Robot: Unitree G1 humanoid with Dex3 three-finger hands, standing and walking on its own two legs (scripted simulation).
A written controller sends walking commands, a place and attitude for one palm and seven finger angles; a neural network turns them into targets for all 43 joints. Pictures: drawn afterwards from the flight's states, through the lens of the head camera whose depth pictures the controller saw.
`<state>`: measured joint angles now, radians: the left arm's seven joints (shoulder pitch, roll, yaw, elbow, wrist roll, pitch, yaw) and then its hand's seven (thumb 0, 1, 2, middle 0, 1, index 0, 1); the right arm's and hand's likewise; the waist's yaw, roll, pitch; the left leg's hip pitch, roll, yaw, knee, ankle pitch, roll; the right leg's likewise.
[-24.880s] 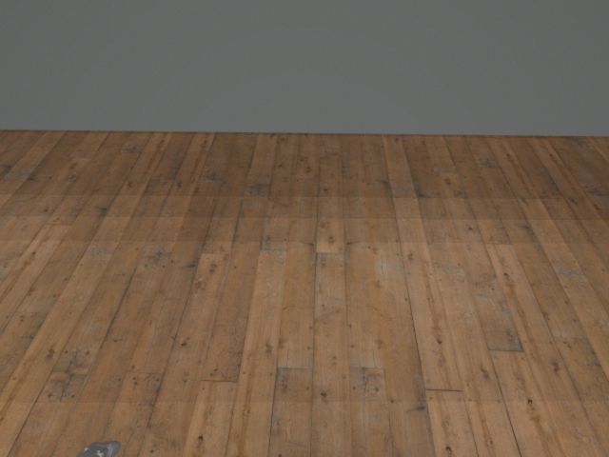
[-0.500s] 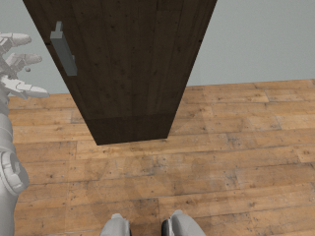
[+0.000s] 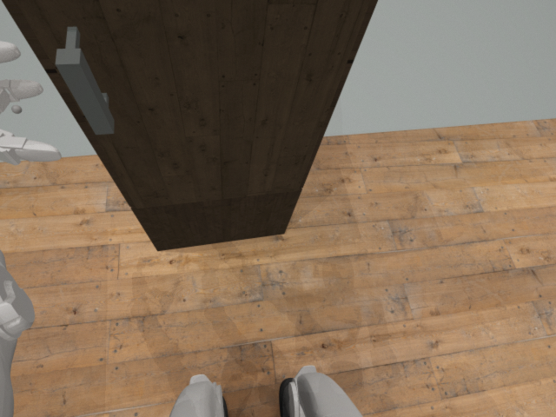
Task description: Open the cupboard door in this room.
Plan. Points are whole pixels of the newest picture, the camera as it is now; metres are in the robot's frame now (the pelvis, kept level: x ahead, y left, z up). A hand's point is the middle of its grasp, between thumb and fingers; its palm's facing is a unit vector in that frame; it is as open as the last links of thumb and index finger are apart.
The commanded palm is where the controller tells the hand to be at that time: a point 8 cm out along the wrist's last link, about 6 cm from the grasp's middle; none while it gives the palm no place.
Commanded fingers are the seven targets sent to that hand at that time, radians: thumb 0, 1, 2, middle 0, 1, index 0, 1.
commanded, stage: move the hooked fingers beside the handle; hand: left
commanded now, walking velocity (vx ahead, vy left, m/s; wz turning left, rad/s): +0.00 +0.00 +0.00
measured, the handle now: (89, 83) +0.54 +0.21 +0.09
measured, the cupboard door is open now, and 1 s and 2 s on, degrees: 0 0 0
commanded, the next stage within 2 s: slide the fingers in behind the handle in 0.46 s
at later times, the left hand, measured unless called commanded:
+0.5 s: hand (19, 113) +0.49 +0.28 +0.09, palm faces +0.09 -1.00 -0.01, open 14.0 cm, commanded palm +0.47 +0.32 +0.09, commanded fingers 0.00 -0.50 0.30 -0.30 -1.20 -0.30 -1.20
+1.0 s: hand (46, 109) +0.50 +0.25 +0.09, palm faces +0.11 -0.99 +0.00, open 14.1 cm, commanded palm +0.47 +0.28 +0.09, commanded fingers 0.00 -0.50 0.30 -0.30 -1.20 -0.30 -1.20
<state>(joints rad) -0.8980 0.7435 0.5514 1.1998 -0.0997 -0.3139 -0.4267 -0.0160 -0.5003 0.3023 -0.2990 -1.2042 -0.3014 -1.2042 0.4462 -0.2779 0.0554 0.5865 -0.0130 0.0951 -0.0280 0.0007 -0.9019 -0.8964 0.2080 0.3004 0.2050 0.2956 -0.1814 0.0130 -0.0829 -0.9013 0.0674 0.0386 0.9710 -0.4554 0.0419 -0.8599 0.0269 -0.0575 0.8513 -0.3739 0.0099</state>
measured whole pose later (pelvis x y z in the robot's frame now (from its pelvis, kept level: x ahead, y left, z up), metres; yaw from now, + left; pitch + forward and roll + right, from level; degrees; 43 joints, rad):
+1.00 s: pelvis +0.00 +0.00 +0.00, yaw +1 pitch +21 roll -4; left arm -0.91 0.64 0.47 1.18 -0.10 -0.33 -0.32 -0.02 -0.50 0.30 -0.29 -1.21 -0.28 -1.20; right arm 0.44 -0.27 0.05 0.61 -0.01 0.09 -0.02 0.00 -0.90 -0.90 0.21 0.30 0.20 0.30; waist -0.18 0.02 -0.09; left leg -0.89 0.06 0.03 0.97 -0.45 0.04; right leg -0.84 0.02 -0.07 0.86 -0.38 0.00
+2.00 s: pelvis -0.01 -0.01 +0.00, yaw +5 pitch +20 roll -4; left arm -0.95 0.47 0.28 1.20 -0.15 -0.38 -0.13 -0.02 -0.50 0.30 -0.30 -1.20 0.00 -1.14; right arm 0.39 -0.26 0.02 0.69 -0.03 0.02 0.02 0.00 -0.90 -0.90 0.21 0.30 0.20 0.30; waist -0.12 0.03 -0.10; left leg -0.88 0.02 -0.03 0.98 -0.44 0.02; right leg -0.82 -0.01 -0.12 0.89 -0.40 -0.01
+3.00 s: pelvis +0.00 -0.01 +0.00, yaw +3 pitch +21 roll -4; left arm -0.93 0.56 0.37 1.19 -0.14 -0.37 -0.24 -0.02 -0.50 0.30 -0.30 -1.20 -0.16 -1.21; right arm 0.40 -0.27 0.03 0.66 -0.02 0.04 -0.01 0.00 -0.90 -0.90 0.21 0.30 0.20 0.30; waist -0.14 0.03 -0.10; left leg -0.89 0.04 -0.01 0.97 -0.44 0.02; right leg -0.84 0.01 -0.10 0.88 -0.40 -0.01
